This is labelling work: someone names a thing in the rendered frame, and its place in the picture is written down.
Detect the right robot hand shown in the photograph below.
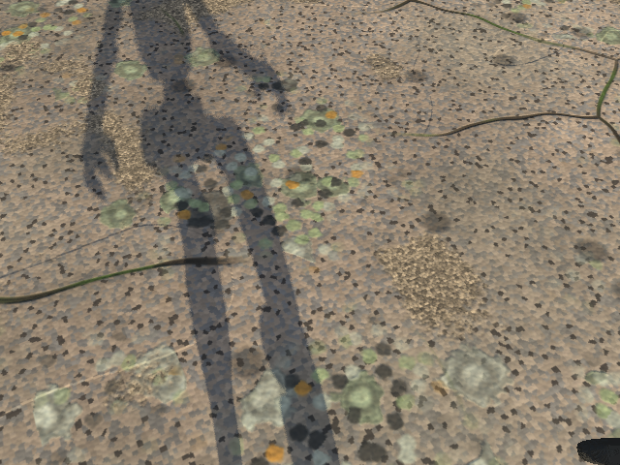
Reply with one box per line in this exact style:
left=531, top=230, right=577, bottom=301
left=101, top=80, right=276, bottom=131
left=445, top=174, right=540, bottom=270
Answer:
left=576, top=438, right=620, bottom=465

